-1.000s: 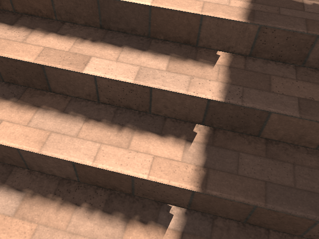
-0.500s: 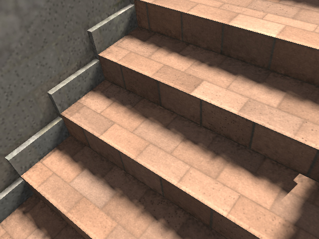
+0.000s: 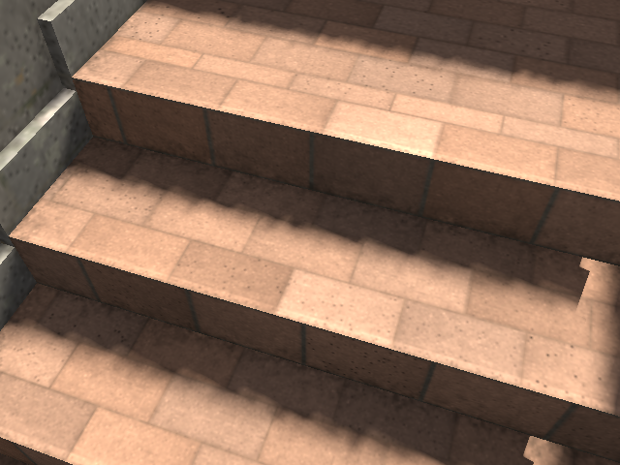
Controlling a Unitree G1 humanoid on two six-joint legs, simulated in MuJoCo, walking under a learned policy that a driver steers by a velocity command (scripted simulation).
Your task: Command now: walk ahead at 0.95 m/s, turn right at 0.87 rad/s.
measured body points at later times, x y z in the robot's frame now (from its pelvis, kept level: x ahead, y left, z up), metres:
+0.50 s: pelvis +0.39 -0.02 +0.18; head +0.39 +0.01 +0.63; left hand +0.54 +0.21 +0.03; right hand +0.48 -0.29 +0.12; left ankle +0.38 +0.14 -0.23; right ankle +0.36 -0.02 -0.50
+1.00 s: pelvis +0.84 -0.08 +0.40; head +0.87 -0.09 +0.85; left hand +1.18 -0.02 +0.46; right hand +0.73 -0.31 +0.26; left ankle +0.69 -0.02 -0.34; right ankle +0.99 -0.23 -0.11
